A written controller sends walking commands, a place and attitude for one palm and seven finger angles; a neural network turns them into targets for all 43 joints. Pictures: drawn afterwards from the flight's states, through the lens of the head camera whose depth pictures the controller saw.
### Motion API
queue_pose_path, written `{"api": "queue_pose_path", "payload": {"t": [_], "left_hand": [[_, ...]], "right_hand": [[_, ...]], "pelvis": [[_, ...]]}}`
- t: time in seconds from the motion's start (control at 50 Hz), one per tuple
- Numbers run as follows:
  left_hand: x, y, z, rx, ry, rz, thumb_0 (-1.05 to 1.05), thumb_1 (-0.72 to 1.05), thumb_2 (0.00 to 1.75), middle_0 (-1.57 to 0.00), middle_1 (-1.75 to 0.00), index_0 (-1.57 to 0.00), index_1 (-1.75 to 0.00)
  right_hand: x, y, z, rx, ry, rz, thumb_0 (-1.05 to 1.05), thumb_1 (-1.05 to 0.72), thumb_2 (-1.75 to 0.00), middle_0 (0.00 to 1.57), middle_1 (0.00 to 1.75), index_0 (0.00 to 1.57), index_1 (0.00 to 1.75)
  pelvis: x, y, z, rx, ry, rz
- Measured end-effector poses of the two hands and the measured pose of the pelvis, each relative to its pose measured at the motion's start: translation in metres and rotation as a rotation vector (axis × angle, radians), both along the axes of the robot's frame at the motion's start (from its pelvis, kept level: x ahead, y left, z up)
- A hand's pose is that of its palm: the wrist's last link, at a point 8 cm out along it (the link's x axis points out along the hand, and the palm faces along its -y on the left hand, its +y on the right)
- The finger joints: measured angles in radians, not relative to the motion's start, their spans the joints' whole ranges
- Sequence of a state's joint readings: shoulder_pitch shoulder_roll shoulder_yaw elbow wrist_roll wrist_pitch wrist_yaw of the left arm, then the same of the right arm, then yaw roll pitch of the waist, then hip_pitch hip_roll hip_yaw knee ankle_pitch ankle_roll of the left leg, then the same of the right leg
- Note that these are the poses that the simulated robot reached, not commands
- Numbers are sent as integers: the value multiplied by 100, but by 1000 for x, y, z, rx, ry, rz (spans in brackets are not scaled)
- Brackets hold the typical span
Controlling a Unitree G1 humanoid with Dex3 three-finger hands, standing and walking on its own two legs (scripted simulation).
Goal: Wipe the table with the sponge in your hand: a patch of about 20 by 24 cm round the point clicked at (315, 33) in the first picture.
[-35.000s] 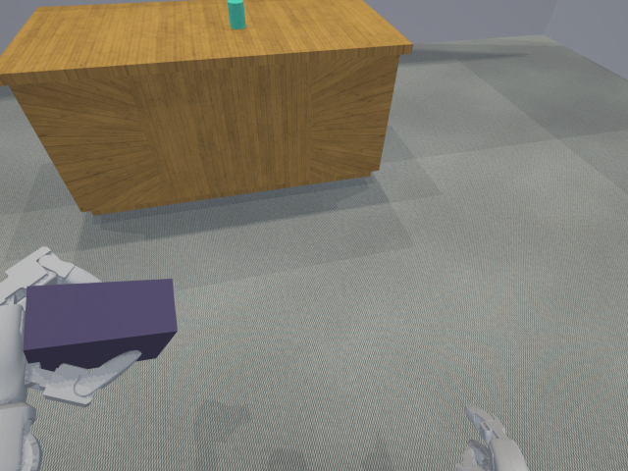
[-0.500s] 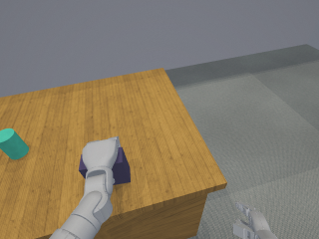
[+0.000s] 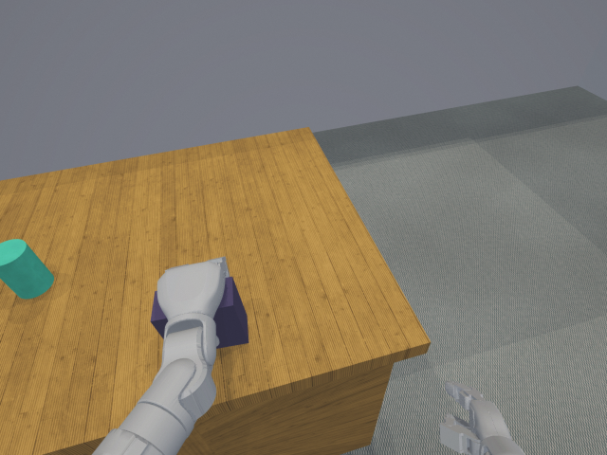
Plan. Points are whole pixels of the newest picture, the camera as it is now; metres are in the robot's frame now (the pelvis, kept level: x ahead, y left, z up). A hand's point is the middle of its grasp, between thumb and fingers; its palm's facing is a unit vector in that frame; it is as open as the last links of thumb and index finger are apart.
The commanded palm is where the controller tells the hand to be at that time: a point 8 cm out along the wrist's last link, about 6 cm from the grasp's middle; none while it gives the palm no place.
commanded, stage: slide across to the third lane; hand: left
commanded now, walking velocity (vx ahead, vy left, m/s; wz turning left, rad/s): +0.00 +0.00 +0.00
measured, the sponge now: (207, 324) +0.31 +0.19 -0.02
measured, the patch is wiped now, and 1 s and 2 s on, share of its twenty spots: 0.80 0.80 0.80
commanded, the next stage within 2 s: wipe forward along the third lane in 1.16 s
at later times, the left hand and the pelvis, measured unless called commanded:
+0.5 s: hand (217, 310) +0.31 +0.17 +0.03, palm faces -0.04 -0.04 -1.00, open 9.5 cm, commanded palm +0.28 +0.13 +0.07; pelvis -0.01 +0.00 +0.00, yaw +2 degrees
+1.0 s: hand (252, 306) +0.32 +0.12 +0.02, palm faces -0.03 -0.02 -1.00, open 9.5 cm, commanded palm +0.28 +0.10 +0.07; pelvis -0.02 -0.02 +0.00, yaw +1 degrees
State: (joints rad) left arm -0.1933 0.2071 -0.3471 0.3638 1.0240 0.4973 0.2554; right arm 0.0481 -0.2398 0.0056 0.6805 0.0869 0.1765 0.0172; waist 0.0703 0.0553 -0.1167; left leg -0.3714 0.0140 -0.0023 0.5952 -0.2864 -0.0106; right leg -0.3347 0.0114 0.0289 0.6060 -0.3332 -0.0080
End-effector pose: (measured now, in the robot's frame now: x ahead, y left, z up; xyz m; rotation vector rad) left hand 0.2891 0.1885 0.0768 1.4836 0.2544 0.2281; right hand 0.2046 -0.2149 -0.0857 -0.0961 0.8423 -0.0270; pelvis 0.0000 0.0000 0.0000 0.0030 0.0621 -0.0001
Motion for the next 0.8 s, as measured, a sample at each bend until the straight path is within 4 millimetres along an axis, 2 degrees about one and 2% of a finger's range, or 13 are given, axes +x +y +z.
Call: {"api": "queue_pose_path", "payload": {"t": [0.2,0.52,0.66,0.8], "left_hand": [[1,-4,3,15,20,-13,1,-45,111,-74,-145,-75,-146],[-1,-24,4,31,36,-59,1,-46,110,-75,-143,-77,-144],[2,-38,6,40,28,-80,0,-47,110,-76,-142,-78,-143],[7,-61,6,43,17,-104,0,-47,110,-76,-142,-77,-143]], "right_hand": [[-6,-2,-3,3,14,-11,1,-90,-90,20,30,19,30],[7,18,-2,54,-7,53,1,-90,-90,20,30,19,30],[5,20,-5,68,2,69,1,-90,-90,20,30,19,30],[-7,13,-10,72,28,59,1,-90,-90,20,30,19,30]], "pelvis": [[-3,2,1,-2,-7,6],[-9,-1,1,-1,-24,28],[-14,-5,0,-1,-24,39],[-19,-10,-1,0,-25,41]]}}
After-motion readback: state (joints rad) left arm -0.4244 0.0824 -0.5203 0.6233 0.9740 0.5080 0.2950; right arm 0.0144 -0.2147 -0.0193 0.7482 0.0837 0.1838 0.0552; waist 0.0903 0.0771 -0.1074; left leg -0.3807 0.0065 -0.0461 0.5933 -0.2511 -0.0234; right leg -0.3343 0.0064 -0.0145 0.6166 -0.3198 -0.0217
